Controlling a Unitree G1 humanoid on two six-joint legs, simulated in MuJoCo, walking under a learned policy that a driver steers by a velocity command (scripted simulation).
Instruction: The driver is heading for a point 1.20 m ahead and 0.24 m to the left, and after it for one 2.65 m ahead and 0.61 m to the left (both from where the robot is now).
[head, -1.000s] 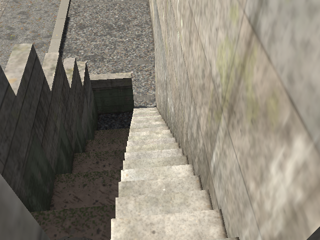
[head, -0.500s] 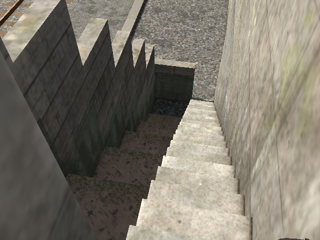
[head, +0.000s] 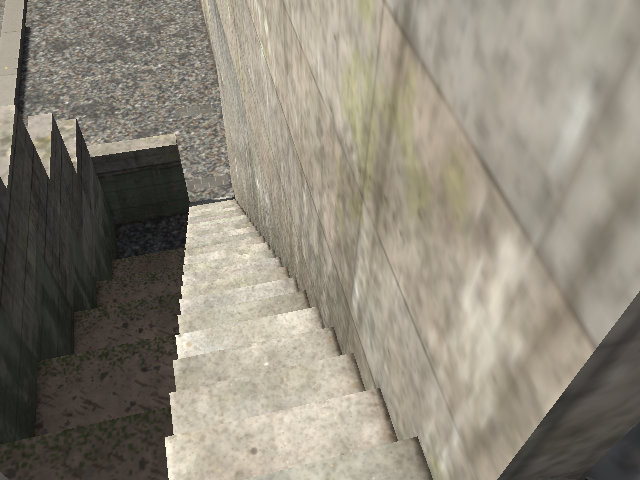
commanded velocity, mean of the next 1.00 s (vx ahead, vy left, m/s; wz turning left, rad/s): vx -0.01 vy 0.01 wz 0.41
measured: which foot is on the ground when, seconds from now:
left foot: down 0.00-0.98, up 1.00-1.00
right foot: up 0.00-0.22, down 0.24-0.58, up 0.60-0.96, down 0.98-1.00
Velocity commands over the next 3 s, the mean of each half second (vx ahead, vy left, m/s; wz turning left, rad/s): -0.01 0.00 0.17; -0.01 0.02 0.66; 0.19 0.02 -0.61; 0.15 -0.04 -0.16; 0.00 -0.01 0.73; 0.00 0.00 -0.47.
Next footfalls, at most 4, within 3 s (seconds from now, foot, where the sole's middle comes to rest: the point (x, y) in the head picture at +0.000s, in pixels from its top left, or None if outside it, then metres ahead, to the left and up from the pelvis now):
0.24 right None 0.05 -0.23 -0.78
0.98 right None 0.09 -0.15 -0.78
1.48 left None -0.05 0.03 -0.78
1.82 right None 0.16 -0.23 -0.78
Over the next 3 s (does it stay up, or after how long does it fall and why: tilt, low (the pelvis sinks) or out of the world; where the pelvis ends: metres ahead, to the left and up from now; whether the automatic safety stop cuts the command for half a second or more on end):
stays up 0.02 -0.08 -0.02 its command is cut before an obstacle from the start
